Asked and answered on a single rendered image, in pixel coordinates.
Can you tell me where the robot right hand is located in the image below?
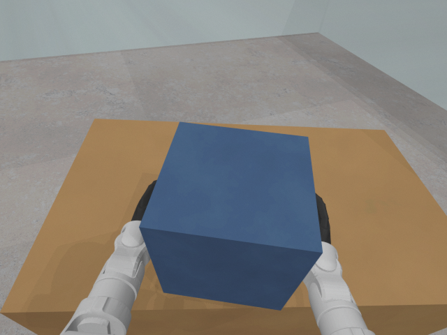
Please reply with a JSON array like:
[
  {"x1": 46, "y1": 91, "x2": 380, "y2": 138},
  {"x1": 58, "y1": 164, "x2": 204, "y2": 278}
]
[{"x1": 316, "y1": 194, "x2": 331, "y2": 244}]

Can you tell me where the right robot forearm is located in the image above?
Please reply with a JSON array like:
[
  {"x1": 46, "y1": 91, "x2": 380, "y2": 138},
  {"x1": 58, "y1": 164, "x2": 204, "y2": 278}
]
[{"x1": 303, "y1": 241, "x2": 376, "y2": 335}]

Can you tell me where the robot left hand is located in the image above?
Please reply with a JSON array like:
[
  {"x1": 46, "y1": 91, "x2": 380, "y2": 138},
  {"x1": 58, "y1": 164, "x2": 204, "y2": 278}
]
[{"x1": 131, "y1": 180, "x2": 157, "y2": 221}]

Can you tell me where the left robot forearm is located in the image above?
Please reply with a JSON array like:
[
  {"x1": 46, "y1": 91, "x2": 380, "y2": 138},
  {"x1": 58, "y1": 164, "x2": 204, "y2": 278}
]
[{"x1": 60, "y1": 221, "x2": 150, "y2": 335}]

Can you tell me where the carton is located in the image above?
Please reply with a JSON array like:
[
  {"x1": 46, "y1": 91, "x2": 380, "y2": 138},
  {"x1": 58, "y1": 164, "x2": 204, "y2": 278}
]
[{"x1": 139, "y1": 122, "x2": 323, "y2": 311}]

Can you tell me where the pedestal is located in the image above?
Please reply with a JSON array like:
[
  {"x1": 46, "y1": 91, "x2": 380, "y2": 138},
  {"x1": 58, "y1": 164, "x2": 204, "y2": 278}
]
[{"x1": 0, "y1": 119, "x2": 447, "y2": 335}]

